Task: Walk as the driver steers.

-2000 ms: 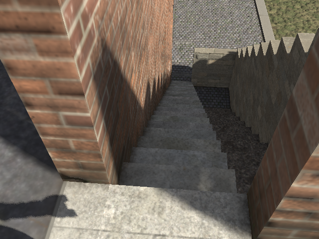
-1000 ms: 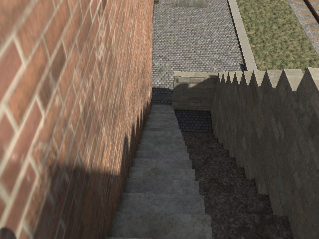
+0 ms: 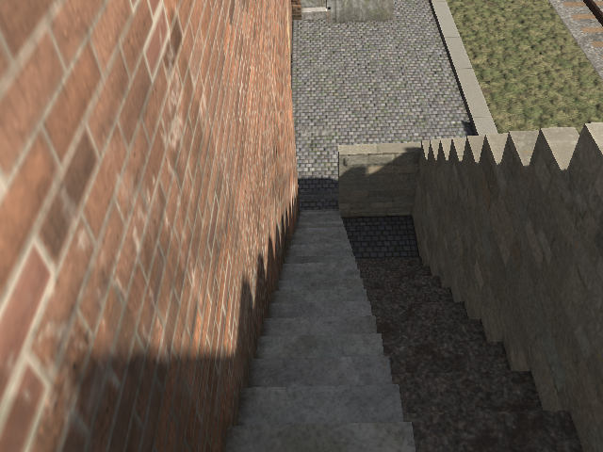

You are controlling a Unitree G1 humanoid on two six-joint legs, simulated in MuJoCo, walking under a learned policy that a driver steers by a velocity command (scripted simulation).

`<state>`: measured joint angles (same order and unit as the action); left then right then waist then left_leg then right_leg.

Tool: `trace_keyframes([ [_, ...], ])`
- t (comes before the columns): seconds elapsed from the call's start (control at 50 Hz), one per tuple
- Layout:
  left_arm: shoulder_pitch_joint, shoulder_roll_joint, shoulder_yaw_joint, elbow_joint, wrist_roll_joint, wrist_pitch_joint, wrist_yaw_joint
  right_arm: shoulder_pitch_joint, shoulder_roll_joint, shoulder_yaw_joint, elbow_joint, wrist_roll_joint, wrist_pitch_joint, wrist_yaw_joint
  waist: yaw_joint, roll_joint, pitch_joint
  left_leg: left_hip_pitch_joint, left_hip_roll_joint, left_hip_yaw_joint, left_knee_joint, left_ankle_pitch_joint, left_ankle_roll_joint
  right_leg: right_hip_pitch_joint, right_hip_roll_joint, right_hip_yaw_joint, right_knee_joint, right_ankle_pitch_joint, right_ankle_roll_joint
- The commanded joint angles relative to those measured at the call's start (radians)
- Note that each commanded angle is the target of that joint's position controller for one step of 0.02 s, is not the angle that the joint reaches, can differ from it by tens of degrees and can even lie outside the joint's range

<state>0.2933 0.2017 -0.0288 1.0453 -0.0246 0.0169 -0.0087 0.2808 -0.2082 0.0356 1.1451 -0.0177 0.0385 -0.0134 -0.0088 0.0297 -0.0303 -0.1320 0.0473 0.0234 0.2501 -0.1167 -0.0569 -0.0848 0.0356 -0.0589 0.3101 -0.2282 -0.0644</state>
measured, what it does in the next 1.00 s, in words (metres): goes down: left foot, then right foot 0.19 m lower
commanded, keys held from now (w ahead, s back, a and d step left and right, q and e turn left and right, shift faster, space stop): w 1.00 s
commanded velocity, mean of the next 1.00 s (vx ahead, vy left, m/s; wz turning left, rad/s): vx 0.40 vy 0.00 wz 0.00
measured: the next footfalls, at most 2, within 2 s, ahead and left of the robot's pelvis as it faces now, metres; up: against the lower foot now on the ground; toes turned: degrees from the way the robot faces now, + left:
left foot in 0.38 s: +0.10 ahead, +0.16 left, +0.00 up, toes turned +3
right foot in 0.70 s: +0.31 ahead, -0.07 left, -0.19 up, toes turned -4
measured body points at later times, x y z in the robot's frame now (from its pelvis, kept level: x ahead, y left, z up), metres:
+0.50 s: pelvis +0.12 +0.04 -0.06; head +0.13 +0.04 +0.39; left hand +0.19 +0.29 -0.19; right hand +0.09 -0.19 -0.21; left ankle +0.06 +0.16 -0.75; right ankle +0.07 -0.07 -0.67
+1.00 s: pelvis +0.33 +0.03 -0.27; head +0.37 +0.03 +0.18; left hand +0.26 +0.25 -0.41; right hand +0.45 -0.18 -0.40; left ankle +0.48 +0.18 -0.89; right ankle +0.27 -0.07 -0.94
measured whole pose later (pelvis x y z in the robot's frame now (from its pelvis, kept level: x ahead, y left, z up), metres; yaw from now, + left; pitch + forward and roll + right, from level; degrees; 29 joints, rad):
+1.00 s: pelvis +0.33 +0.03 -0.27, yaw +1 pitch +4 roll -2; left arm 0.47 0.15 -0.05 1.03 0.10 -0.13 0.02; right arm 0.25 -0.20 -0.01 0.78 -0.13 -0.07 0.13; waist 0.05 0.05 -0.01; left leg -0.95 0.11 -0.03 1.14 0.35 0.06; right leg -0.43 0.02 -0.11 0.96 -0.61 -0.09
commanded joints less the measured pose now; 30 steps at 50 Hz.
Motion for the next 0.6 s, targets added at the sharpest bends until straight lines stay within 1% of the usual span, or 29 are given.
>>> trace_keyframes([
  [0.02,0.057,0.163,0.042,-0.03,0.005,0.006,0.002,0.03,-0.082,-0.012,-0.021,-0.006,0.001,-0.001,0.013,-0.073,0.075,-0.054,0.018,-0.013,0.039,-0.126,0.017,-0.08,-0.148,0.171,-0.145,-0.212,-0.004],
  [0.04,0.068,0.183,0.055,-0.035,0.007,0.014,0.001,0.029,-0.082,-0.013,-0.028,-0.012,0.004,0.001,0.017,-0.097,0.093,-0.103,-0.01,0.026,0.1,-0.21,0.029,-0.091,-0.162,0.204,-0.166,-0.38,-0.032],
  [0.06,0.091,0.191,0.065,-0.039,0.012,0.022,0.0,0.017,-0.086,-0.016,-0.037,-0.017,0.008,0.003,0.027,-0.1,0.127,-0.17,-0.027,0.054,0.174,-0.28,0.04,-0.103,-0.187,0.238,-0.183,-0.506,-0.062],
  [0.08,0.121,0.199,0.074,-0.037,0.019,0.025,-0.001,-0.004,-0.083,-0.017,-0.051,-0.025,0.01,0.006,0.043,-0.11,0.164,-0.243,-0.02,0.05,0.271,-0.324,0.053,-0.111,-0.234,0.291,-0.194,-0.537,-0.097],
  [0.1,0.15,0.194,0.079,-0.035,0.026,0.022,0.0,-0.031,-0.088,-0.021,-0.069,-0.026,0.01,0.009,0.057,-0.102,0.188,-0.319,-0.006,0.022,0.381,-0.347,0.062,-0.103,-0.276,0.332,-0.204,-0.498,-0.127],
  [0.12,0.155,0.188,0.082,-0.036,0.025,0.013,0.003,-0.046,-0.088,-0.023,-0.084,-0.026,0.011,0.008,0.051,-0.081,0.191,-0.377,0.012,-0.011,0.466,-0.342,0.07,-0.086,-0.305,0.345,-0.198,-0.424,-0.146],
  [0.14,0.156,0.191,0.085,-0.032,0.028,0.005,0.007,-0.033,-0.081,-0.024,-0.09,-0.027,0.006,0.008,0.036,-0.084,0.173,-0.406,0.027,-0.031,0.513,-0.33,0.078,-0.061,-0.316,0.337,-0.188,-0.367,-0.157],
  [0.16,0.156,0.2,0.09,-0.03,0.026,-0.001,0.01,-0.024,-0.075,-0.022,-0.1,-0.025,0.0,0.01,0.027,-0.105,0.164,-0.411,0.04,-0.034,0.533,-0.319,0.087,-0.059,-0.322,0.323,-0.175,-0.328,-0.168],
  [0.2,0.146,0.183,0.087,-0.039,0.024,-0.009,0.009,-0.052,-0.08,-0.023,-0.123,-0.02,-0.009,0.013,0.028,-0.109,0.162,-0.398,0.035,-0.015,0.539,-0.299,0.091,-0.07,-0.303,0.283,-0.158,-0.263,-0.169],
  [0.22,0.143,0.178,0.086,-0.043,0.025,-0.012,0.007,-0.062,-0.076,-0.021,-0.132,-0.019,-0.012,0.016,0.029,-0.112,0.163,-0.386,0.03,-0.003,0.524,-0.282,0.092,-0.078,-0.293,0.264,-0.146,-0.224,-0.168],
  [0.24,0.145,0.181,0.087,-0.042,0.027,-0.013,0.006,-0.064,-0.079,-0.023,-0.137,-0.013,-0.012,0.015,0.031,-0.118,0.164,-0.377,0.028,0.01,0.51,-0.255,0.098,-0.079,-0.288,0.242,-0.129,-0.167,-0.165],
  [0.26,0.156,0.204,0.098,-0.046,-0.001,-0.011,0.01,-0.072,-0.057,-0.018,-0.148,-0.011,-0.008,0.004,0.031,-0.122,0.188,-0.387,0.035,0.018,0.51,-0.222,0.099,-0.083,-0.305,0.264,-0.128,-0.144,-0.175],
  [0.28,0.203,0.214,0.105,-0.024,0.005,-0.02,0.013,-0.015,-0.064,-0.025,-0.123,-0.027,-0.006,-0.002,0.021,-0.092,0.165,-0.415,0.067,-0.016,0.632,-0.118,0.106,-0.044,-0.361,0.282,-0.086,0.005,-0.202],
  [0.3,0.202,0.2,0.102,-0.033,0.019,-0.032,0.008,-0.009,-0.079,-0.036,-0.127,-0.016,-0.001,-0.003,0.023,-0.057,0.131,-0.422,0.056,0.001,0.701,-0.071,0.11,-0.041,-0.352,0.238,-0.033,0.073,-0.203],
  [0.32,0.169,0.158,0.089,-0.057,0.022,-0.065,0.019,-0.086,-0.123,-0.049,-0.155,0.01,-0.006,-0.016,0.027,-0.109,0.16,-0.426,0.026,0.051,0.648,-0.08,0.11,-0.045,-0.275,0.164,0.046,0.178,-0.165],
  [0.34,0.152,0.026,0.063,-0.148,0.092,-0.102,0.047,0.084,-0.063,-0.033,-0.163,-0.119,-0.088,0.041,0.044,0.006,0.051,-0.222,0.001,-0.021,0.617,-0.207,0.138,-0.191,-0.224,0.125,0.164,0.047,-0.119],
  [0.36,0.002,0.077,0.069,-0.18,0.077,-0.123,0.065,0.251,-0.055,-0.053,-0.121,-0.121,-0.13,0.059,-0.085,-0.054,0.053,0.027,-0.054,0.034,0.539,-0.214,0.17,-0.436,-0.148,0.066,0.3,-0.118,-0.09],
  [0.38,-0.11,0.148,0.079,-0.238,0.073,-0.127,0.067,0.442,-0.1,-0.08,-0.094,-0.115,-0.154,0.054,-0.189,0.067,0.028,0.278,-0.075,0.029,0.428,-0.223,0.2,-0.688,-0.074,-0.008,0.58,-0.066,-0.057],
  [0.4,-0.24,0.093,0.061,-0.295,0.095,-0.127,0.039,0.698,-0.112,-0.094,0.005,-0.147,-0.182,0.056,-0.32,0.243,-0.001,0.306,0.014,-0.144,0.325,-0.092,0.278,-0.811,0.08,-0.011,1.134,-0.377,-0.039],
  [0.42,-0.008,-0.005,0.041,-0.321,0.074,-0.142,0.029,0.698,-0.198,-0.082,-0.06,-0.111,-0.217,0.08,-0.152,0.21,-0.115,0.397,0.242,-0.578,0.191,0.123,0.442,-0.925,0.118,0.224,1.203,-0.419,-0.06],
  [0.44,-0.032,0.033,0.043,-0.337,0.064,-0.155,0.011,0.463,-0.164,-0.079,-0.108,-0.089,-0.237,0.09,-0.112,0.104,0.138,0.246,0.414,-0.857,0.094,-0.326,0.529,-1.219,-0.015,0.327,1.22,-0.28,-0.043],
  [0.46,-0.083,0.084,0.046,-0.315,0.088,-0.149,0.023,0.287,-0.06,-0.045,-0.146,-0.072,-0.228,0.073,-0.091,-0.038,0.104,0.133,0.387,-0.795,0.158,-0.511,0.5,-1.229,-0.119,0.319,1.237,-0.169,-0.01],
  [0.48,-0.087,0.09,0.043,-0.332,0.092,-0.133,0.034,0.165,-0.015,-0.025,-0.181,-0.092,-0.217,0.054,-0.045,-0.068,0.048,-0.004,0.34,-0.688,0.208,-0.404,0.488,-1.146,-0.148,0.281,1.202,-0.125,0.026],
  [0.5,0.001,0.079,0.039,-0.3,0.087,-0.123,0.038,0.072,0.022,-0.01,-0.218,-0.105,-0.213,0.04,0.025,-0.097,0.008,-0.208,0.293,-0.511,0.26,-0.258,0.432,-0.974,-0.178,0.265,1.112,-0.018,0.032],
  [0.52,0.144,0.033,0.019,-0.226,0.116,-0.107,0.022,0.024,0.072,0.006,-0.216,-0.112,-0.207,0.015,0.093,-0.075,0.048,-0.458,0.175,-0.348,0.33,-0.228,0.344,-0.746,-0.188,0.255,0.993,0.18,0.026],
  [0.54,0.186,0.044,0.03,-0.205,0.129,-0.109,-0.004,-0.008,0.016,-0.001,-0.266,-0.105,-0.218,0.009,0.119,-0.031,0.031,-0.702,0.071,-0.177,0.376,-0.272,0.314,-0.469,-0.121,0.127,0.995,0.225,0.051],
  [0.56,0.184,0.111,0.058,-0.196,0.139,-0.118,-0.042,-0.046,0.001,-0.01,-0.305,-0.082,-0.238,-0.021,0.104,-0.008,0.045,-0.775,-0.058,0.027,0.549,-0.266,0.233,-0.403,-0.11,0.099,0.818,0.606,0.069],
  [0.58,0.137,0.106,0.064,-0.187,0.154,-0.12,-0.063,0.056,-0.057,-0.013,-0.274,-0.074,-0.239,-0.024,0.066,-0.024,0.023,-0.766,-0.036,0.031,0.641,-0.346,0.238,-0.373,-0.098,0.062,0.762,0.691,0.077],
  [0.6,0.06,0.086,0.061,-0.226,0.138,-0.121,-0.072,0.017,-0.117,-0.033,-0.322,-0.063,-0.244,-0.03,0.045,-0.074,0.006,-0.855,-0.074,0.125,0.66,-0.44,0.158,-0.163,-0.111,0.031,0.534,0.881,0.074],
])
Keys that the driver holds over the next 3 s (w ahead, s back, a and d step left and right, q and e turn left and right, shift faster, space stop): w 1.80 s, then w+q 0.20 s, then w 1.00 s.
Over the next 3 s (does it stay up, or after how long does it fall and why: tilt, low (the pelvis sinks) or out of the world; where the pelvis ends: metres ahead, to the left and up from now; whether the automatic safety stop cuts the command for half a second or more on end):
stays up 1.19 0.01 -0.97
